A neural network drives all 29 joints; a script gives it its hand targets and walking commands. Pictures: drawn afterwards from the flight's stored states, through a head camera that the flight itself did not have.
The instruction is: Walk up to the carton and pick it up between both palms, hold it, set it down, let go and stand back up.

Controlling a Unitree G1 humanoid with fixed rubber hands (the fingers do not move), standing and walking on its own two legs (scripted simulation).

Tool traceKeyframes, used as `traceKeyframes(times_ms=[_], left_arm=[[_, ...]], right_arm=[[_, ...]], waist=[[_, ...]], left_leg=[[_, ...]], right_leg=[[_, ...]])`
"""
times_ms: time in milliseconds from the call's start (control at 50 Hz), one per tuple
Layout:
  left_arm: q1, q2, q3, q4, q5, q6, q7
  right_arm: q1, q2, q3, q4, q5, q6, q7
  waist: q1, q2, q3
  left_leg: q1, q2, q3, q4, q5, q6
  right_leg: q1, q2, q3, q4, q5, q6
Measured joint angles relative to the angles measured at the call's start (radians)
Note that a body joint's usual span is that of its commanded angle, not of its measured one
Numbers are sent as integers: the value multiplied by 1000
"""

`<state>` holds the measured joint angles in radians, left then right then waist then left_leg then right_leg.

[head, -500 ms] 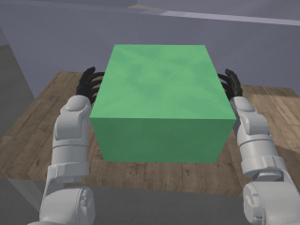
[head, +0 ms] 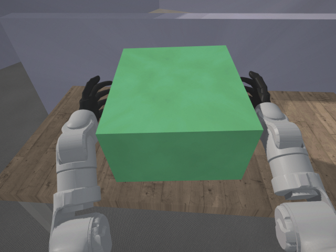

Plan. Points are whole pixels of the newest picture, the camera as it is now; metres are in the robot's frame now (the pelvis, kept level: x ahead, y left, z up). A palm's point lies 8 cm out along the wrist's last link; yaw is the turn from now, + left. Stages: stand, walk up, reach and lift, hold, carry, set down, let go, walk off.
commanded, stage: hold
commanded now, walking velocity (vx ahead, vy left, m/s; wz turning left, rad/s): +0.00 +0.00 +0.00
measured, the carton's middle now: (176, 107) +0.41 +0.01 +0.17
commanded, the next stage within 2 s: none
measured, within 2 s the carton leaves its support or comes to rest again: neither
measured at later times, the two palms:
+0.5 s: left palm (101, 115) +0.36 +0.18 +0.18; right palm (267, 107) +0.37 -0.20 +0.20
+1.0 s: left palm (85, 111) +0.36 +0.22 +0.19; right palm (250, 105) +0.38 -0.16 +0.19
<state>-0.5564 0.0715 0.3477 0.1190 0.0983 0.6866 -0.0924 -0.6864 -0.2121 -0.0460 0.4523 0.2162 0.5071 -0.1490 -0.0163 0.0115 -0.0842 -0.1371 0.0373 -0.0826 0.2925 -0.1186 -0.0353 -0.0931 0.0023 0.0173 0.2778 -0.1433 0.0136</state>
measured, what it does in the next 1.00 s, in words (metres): stands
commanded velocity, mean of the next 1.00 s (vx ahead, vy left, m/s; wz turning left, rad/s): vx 0.00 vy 0.00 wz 0.00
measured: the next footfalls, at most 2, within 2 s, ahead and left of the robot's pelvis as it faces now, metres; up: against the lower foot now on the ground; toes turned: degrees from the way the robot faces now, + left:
none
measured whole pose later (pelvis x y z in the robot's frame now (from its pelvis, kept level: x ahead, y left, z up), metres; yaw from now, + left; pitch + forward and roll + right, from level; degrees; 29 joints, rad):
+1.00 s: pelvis +0.00 +0.01 +0.00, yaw +1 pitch -1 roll -1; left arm -0.63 0.13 0.31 0.26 0.09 0.66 -0.10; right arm -0.71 -0.17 -0.11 0.56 0.17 0.47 -0.14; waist -0.03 -0.04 -0.10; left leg -0.17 0.02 -0.10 0.30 -0.11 -0.04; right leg -0.12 -0.01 0.00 0.28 -0.14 0.02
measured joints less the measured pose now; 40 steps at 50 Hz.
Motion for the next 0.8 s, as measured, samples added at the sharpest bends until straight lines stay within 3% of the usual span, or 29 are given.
traceKeyframes(times_ms=[220, 400, 500, 600, 800], left_arm=[[-60, 52, -43, 126, -9, -26, 7], [45, -2, -109, -23, -28, -8, 99], [108, -57, -102, -111, -8, 19, 119], [109, -72, -73, -122, 7, 42, 95], [-13, -2, 7, 16, 7, -1, -6]], right_arm=[[-15, 40, -62, 94, -35, -43, 10], [45, -22, -36, 34, 61, -63, 34], [74, -55, -8, -2, 93, -49, 49], [76, -60, 14, -21, 90, -17, 33], [-6, 1, -4, 12, -7, 5, -2]], waist=[[-15, -55, -17], [-32, -58, -34], [-31, -31, -39], [-26, -4, -26], [4, 6, -8]], left_leg=[[-35, -21, -9, 11, 3, -3], [-35, -17, 20, 49, -39, 4], [-10, -4, 31, 43, -47, 0], [18, 7, 25, 27, -39, -9], [2, -2, 0, -1, 0, 10]], right_leg=[[-23, -21, -12, 0, -2, 14], [-11, -17, 16, -12, -7, 16], [11, -6, 27, -26, -5, 16], [33, 5, 22, -27, -4, 5], [0, 2, 3, 1, 1, -2]])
